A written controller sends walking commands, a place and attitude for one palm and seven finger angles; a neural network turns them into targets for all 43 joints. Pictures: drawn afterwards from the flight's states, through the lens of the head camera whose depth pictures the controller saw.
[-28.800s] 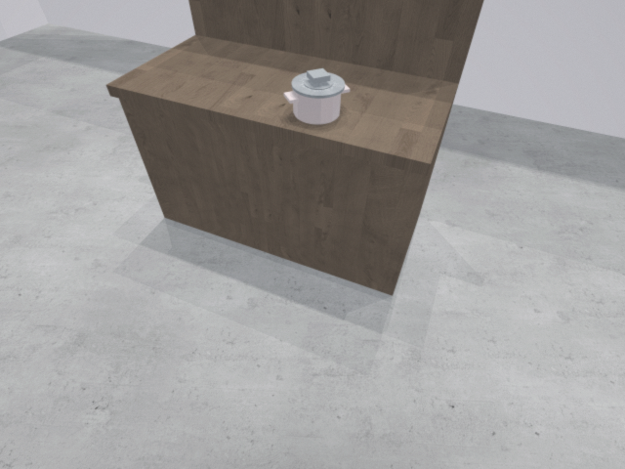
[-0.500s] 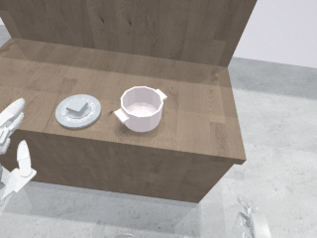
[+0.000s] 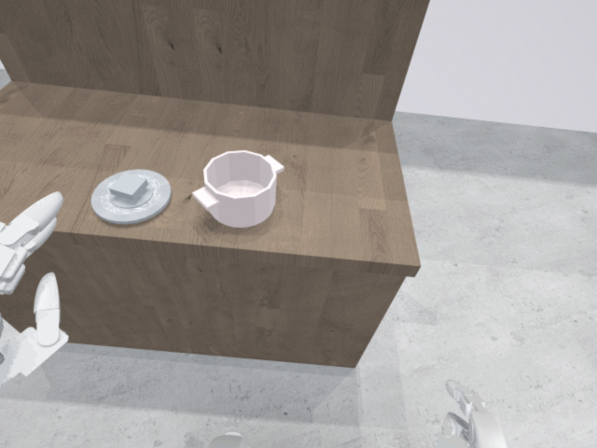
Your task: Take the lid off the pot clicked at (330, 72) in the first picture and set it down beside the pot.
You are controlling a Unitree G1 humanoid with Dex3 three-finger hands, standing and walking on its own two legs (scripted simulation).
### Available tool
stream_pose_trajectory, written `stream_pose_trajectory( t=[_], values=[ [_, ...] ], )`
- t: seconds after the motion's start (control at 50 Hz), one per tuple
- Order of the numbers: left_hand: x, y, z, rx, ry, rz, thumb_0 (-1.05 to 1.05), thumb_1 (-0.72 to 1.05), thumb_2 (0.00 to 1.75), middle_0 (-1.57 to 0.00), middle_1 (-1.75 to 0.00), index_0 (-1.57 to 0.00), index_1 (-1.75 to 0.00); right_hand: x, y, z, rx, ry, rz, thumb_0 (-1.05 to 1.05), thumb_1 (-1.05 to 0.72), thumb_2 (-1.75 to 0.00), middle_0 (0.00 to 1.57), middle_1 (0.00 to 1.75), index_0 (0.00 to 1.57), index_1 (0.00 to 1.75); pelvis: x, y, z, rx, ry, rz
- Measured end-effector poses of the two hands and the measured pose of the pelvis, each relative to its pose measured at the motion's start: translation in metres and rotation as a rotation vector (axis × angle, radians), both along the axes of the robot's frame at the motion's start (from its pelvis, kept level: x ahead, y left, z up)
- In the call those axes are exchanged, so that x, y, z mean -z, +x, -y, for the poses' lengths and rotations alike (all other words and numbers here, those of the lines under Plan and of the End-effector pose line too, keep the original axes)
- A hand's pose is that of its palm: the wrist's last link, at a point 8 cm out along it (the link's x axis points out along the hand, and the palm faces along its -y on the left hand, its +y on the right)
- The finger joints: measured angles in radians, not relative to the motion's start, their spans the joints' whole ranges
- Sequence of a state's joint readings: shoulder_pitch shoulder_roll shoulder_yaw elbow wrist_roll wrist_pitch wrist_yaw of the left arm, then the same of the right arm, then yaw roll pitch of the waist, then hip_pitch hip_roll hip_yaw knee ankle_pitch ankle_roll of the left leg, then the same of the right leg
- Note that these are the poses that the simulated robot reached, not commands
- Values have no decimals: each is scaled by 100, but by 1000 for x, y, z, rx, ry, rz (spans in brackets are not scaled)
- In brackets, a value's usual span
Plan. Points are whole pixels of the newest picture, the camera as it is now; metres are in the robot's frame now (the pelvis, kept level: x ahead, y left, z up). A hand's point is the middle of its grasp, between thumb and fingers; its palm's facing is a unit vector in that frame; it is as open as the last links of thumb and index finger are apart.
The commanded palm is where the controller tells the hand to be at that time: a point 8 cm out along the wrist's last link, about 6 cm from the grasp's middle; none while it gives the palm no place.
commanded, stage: step back with the hand held close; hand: left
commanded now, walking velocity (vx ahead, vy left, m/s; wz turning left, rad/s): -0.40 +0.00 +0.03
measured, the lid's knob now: (129, 186) +0.60 +0.37 -0.07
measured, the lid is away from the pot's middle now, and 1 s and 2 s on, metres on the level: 0.23 0.23 0.23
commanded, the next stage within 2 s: stop stepping back and stand still in 0.14 s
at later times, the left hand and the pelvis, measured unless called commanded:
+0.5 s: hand out of the picture +0.03 +0.22 +0.19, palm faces +0.32 -0.80 -0.50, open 7.4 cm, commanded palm -0.01 +0.28 +0.19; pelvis -0.14 +0.00 -0.02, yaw +1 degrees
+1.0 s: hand out of the picture -0.07 +0.31 +0.17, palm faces +0.44 -0.80 -0.42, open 7.4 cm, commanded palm -0.13 +0.33 +0.19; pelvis -0.25 +0.05 -0.03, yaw +2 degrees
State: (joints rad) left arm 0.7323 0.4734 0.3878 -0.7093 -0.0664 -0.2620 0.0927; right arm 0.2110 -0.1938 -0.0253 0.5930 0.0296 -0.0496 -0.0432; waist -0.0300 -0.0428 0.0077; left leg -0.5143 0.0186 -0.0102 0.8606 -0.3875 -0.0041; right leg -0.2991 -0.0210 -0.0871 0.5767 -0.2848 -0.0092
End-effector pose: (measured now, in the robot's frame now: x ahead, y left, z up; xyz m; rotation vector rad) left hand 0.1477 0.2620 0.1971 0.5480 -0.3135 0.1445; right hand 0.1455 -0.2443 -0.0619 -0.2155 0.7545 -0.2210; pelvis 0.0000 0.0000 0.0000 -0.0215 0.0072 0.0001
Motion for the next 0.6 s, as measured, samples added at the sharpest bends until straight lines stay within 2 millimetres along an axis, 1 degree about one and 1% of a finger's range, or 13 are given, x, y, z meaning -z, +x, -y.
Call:
stream_pose_trajectory(
  t=[0.08, 0.12, 0.18, 0.24, 0.28, 0.3, 0.34, 0.38, 0.44, 0.48, 0.52, 0.56, 0.6],
  values=[
    [-4, -18, -18, -79, -32, 103, 1, 89, 90, -22, -31, -22, -30, -2, -19, 11, 22, -54, -4, 1, -90, -90, 20, 30, 20, 30, 3, -12, -6, -18, 12, -3],
    [3, -23, -29, -111, -60, 139, 1, 89, 90, -21, -31, -22, -30, 0, -25, 11, 20, -74, 16, 1, -90, -90, 20, 30, 20, 30, 9, -25, -11, -35, 4, -2],
    [18, -31, -38, -144, -99, 114, 1, 89, 90, -21, -31, -21, -30, -1, -38, 2, 8, -55, 41, 1, -90, -90, 20, 30, 20, 30, 9, -49, -11, -10, 33, 12],
    [27, -44, -32, -133, -98, 41, 1, 89, 90, -20, -31, -21, -30, -1, -53, -11, -31, -13, 73, 1, -90, -90, 20, 30, 20, 30, 8, -71, -6, 7, 16, 7],
    [42, -50, -24, -122, -105, -41, 1, 89, 90, -20, -30, -21, -30, 8, -66, -16, -69, 24, 55, 1, -90, -90, 20, 30, 20, 30, 9, -86, -4, -4, 0, 5],
    [43, -56, -17, -108, -108, -52, 2, 89, 90, -20, -30, -21, -30, 12, -72, -18, -77, 43, 56, 1, -90, -90, 20, 30, 20, 30, 12, -94, -2, 2, -1, 9],
    [36, -75, -4, -64, -48, -38, 2, 89, 90, -21, -31, -21, -30, 19, -86, -18, -73, 73, 78, 1, -90, -90, 20, 30, 20, 30, 20, -107, 4, 17, -9, 18],
    [23, -98, 7, -15, 16, -17, 2, 89, 90, -21, -31, -21, -30, 24, -104, -16, -57, 87, 73, 1, -90, -90, 20, 30, 21, 30, 23, -119, 6, -9, -34, 48],
    [-2, -133, 11, 27, 77, 74, 2, 89, 90, -21, -31, -22, -30, 26, -134, -12, -34, 71, 18, 1, -90, -90, 20, 30, 21, 30, 22, -128, 5, -16, -14, 58],
    [-13, -150, 3, 9, 81, 145, 2, 89, 90, -22, -31, -22, -30, 26, -151, -8, -8, 47, -7, 1, -90, -90, 20, 30, 21, 30, 22, -133, 0, -8, -7, 41],
    [-12, -160, -13, -38, 62, 204, 1, 88, 90, -22, -31, -22, -30, 26, -163, -5, 8, 22, -10, 1, -90, -90, 20, 30, 20, 30, 24, -141, -5, -17, -11, 20],
    [0, -166, -34, -101, 24, 237, 1, 89, 90, -21, -31, -22, -30, 28, -172, -5, 5, -8, 4, 1, -90, -90, 20, 30, 20, 30, 31, -153, -11, -37, -19, 3],
    [22, -169, -55, -178, -40, 218, 1, 89, 90, -21, -31, -22, -30, 28, -182, -8, 15, -17, 19, 1, -90, -90, 20, 30, 20, 30, 34, -169, -14, -16, 29, 14]
  ],
)
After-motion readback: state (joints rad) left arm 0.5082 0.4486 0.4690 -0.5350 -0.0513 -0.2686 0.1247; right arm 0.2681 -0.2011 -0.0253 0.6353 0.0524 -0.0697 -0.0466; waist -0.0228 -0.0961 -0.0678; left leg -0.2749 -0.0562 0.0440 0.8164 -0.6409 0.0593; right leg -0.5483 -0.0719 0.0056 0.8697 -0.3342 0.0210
